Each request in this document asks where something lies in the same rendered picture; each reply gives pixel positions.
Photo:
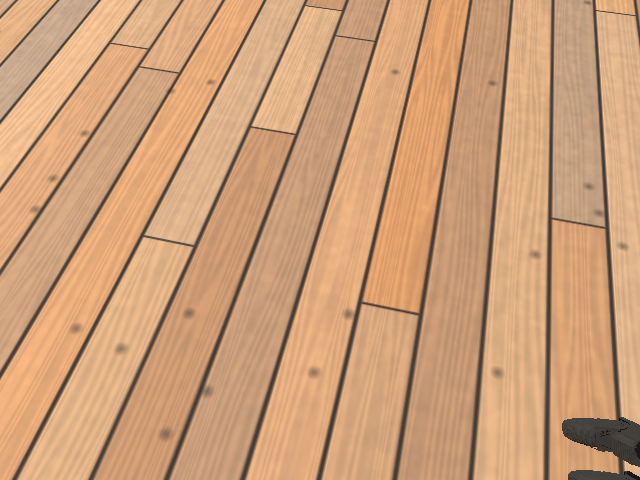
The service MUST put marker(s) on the right robot hand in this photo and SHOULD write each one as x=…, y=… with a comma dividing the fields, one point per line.
x=620, y=437

